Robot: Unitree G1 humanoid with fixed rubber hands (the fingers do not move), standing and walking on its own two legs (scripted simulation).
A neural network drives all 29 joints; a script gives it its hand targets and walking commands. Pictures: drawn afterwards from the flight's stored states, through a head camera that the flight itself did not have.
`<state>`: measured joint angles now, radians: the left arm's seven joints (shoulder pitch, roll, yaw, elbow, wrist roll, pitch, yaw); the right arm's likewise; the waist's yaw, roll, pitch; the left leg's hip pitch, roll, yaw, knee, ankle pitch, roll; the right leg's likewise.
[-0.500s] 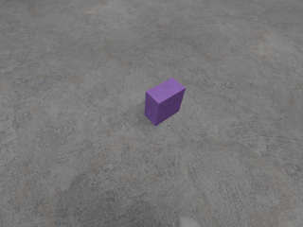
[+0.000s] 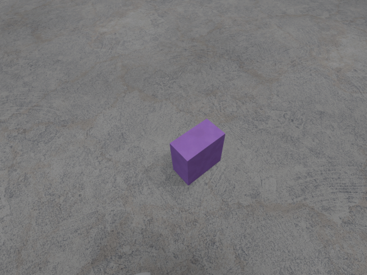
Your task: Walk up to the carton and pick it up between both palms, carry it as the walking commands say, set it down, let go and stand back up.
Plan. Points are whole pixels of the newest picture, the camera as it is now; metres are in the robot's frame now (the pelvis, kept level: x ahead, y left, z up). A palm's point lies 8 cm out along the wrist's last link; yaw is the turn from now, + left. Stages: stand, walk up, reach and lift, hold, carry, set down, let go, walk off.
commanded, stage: walk up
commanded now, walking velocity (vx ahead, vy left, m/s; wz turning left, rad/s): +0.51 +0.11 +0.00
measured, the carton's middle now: (197, 152) +0.81 -0.06 -0.63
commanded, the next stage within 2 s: none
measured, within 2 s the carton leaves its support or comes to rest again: neither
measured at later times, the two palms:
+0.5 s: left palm (71, 257) +0.19 +0.30 -0.15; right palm (257, 199) +0.32 -0.19 -0.12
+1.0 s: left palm (123, 167) +0.43 +0.20 -0.12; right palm (279, 201) +0.32 -0.26 -0.15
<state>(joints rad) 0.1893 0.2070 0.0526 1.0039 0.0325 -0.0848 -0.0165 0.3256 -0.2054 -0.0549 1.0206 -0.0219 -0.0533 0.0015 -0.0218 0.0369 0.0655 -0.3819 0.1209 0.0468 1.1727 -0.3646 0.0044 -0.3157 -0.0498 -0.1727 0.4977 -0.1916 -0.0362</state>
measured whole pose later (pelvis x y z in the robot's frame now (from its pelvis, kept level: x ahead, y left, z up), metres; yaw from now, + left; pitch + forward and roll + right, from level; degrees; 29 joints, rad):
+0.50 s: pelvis +0.23 +0.06 -0.01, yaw -1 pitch +0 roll -1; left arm 0.36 0.23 0.07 1.05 0.01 -0.03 0.01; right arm 0.16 -0.18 -0.04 0.97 -0.02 -0.06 -0.01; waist 0.05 -0.05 0.08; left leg -0.36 0.09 0.18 0.57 -0.20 0.03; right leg -0.33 -0.06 -0.03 1.11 -0.46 0.02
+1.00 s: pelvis +0.34 -0.03 +0.00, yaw -1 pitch -1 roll +0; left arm 0.14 0.14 0.02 1.02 0.01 -0.03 0.02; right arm 0.31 -0.19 -0.05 1.04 -0.01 0.02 -0.03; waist -0.03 0.06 0.07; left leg -0.29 0.08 0.03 0.77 -0.46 -0.04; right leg -0.25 -0.04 -0.12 0.46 -0.18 -0.03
